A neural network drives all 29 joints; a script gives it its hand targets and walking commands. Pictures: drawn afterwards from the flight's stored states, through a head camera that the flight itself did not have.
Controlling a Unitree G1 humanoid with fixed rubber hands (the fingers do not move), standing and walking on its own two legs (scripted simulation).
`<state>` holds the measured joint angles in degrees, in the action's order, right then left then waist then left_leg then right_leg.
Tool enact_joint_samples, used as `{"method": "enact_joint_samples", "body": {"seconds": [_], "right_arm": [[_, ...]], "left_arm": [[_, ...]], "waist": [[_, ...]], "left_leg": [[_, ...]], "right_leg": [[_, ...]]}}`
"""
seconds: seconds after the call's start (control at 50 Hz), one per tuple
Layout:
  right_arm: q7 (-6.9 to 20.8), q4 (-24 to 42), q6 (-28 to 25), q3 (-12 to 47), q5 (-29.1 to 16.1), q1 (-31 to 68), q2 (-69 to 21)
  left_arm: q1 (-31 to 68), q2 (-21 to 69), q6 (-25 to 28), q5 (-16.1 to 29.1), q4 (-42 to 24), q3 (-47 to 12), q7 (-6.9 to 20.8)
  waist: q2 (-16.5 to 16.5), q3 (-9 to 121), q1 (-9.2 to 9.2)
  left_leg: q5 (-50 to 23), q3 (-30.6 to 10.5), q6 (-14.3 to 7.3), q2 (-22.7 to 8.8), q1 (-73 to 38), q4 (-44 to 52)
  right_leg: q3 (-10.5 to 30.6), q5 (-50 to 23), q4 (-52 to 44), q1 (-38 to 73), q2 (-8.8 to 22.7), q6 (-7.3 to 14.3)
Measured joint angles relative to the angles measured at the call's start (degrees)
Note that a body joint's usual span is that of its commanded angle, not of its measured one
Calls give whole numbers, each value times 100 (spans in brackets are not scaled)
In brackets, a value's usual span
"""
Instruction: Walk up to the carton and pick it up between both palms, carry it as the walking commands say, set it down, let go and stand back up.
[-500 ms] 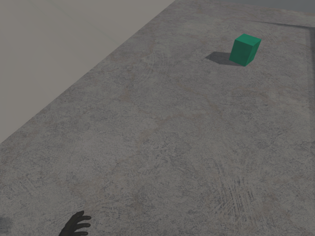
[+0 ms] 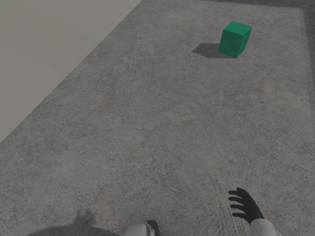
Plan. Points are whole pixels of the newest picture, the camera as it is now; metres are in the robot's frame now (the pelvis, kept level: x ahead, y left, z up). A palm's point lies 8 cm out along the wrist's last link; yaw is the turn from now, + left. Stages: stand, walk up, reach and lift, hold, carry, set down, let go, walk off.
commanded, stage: walk up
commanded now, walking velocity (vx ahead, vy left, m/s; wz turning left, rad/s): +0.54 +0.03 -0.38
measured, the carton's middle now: (234, 39) +2.04 -0.45 -0.63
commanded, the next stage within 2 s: none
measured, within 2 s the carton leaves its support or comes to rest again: neither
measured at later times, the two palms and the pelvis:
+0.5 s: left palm (142, 126) +0.48 +0.16 -0.09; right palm out of the picture +0.16 -0.30 -0.13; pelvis +0.26 -0.06 +0.00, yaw -7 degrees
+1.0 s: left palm (129, 133) +0.48 +0.21 -0.13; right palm (265, 102) +0.65 -0.30 -0.10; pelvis +0.52 -0.04 +0.00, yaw -11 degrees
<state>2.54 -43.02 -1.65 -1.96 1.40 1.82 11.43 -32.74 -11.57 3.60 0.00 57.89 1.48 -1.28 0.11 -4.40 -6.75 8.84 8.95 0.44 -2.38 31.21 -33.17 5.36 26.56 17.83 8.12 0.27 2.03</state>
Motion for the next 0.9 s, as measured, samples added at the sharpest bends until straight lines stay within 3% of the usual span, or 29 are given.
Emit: {"method": "enact_joint_samples", "body": {"seconds": [0.04,0.1,0.16,0.22,0.34,0.42,0.46,0.5,0.54,0.6,0.7,0.78,0.9], "right_arm": [[-90,-63,-122,-23,95,-111,33],[-179,-255,-201,-40,130,-535,130],[-238,-596,-273,-101,80,-1122,226],[-216,-924,-325,-160,12,-1702,318],[-190,-1288,-296,-261,-6,-2533,311],[-193,-1333,-212,-265,4,-2804,292],[-190,-1323,-162,-239,24,-2893,295],[-180,-1309,-100,-180,27,-2755,304],[-183,-1192,-80,-139,-2,-2453,308],[-158,-951,-87,-173,-9,-2015,311],[-63,-731,69,-227,69,-1437,341],[11,-665,142,-200,52,-1027,342],[45,-568,63,-57,-11,-477,138]], "left_arm": [[25,-10,-3,3,53,-10,-6],[587,-37,-3,33,-60,69,18],[1214,-121,-67,-40,-291,165,135],[1841,-232,-182,-126,-565,204,298],[2881,-319,-266,-111,-936,101,551],[3206,-280,-246,-134,-985,62,587],[3225,-286,-180,-171,-993,52,547],[3149,-282,-39,-258,-923,100,438],[2853,-255,28,-260,-770,96,358],[2285,-192,60,-225,-453,116,303],[1391,-113,148,-152,-102,99,251],[879,-11,165,-143,38,79,207],[526,36,80,-124,172,34,192]], "waist": [[12,70,32],[-129,23,72],[-206,76,328],[-186,88,607],[-124,2,925],[-24,58,1093],[30,152,1145],[94,139,1093],[121,68,1035],[174,-1,832],[156,34,484],[158,65,291],[104,129,221]], "left_leg": [[-270,90,-207,-16,-329,84],[262,333,-345,-41,-591,-262],[454,457,-253,-71,-1206,116],[517,466,-188,-137,-1810,541],[690,545,59,-245,-2815,1209],[1035,574,296,-367,-3207,1252],[1402,523,396,-508,-3162,836],[1842,167,230,-668,-2540,-711],[1856,-347,87,-506,-1742,-2399],[1267,-518,23,-470,-900,-3314],[471,-498,105,-523,-66,-2926],[-39,-428,215,-530,208,-2017],[-112,-141,236,-423,-166,-303]], "right_leg": [[74,256,1559,-512,-77,1],[11,37,4534,-2007,-39,65],[-284,-399,5357,-3122,150,-4],[-561,-905,4807,-3748,359,-112],[-803,-1763,2404,-3872,552,-204],[-974,-1675,1657,-3577,459,-145],[-1115,-1573,1296,-3267,357,2],[-1188,-1792,1597,-3335,282,81],[-1171,-1536,1726,-3207,263,75],[-1118,-1490,1238,-2671,210,29],[-1013,-1440,547,-1903,217,4],[-961,-1318,156,-1398,244,-99],[-1017,-945,-186,-723,248,-316]]}}
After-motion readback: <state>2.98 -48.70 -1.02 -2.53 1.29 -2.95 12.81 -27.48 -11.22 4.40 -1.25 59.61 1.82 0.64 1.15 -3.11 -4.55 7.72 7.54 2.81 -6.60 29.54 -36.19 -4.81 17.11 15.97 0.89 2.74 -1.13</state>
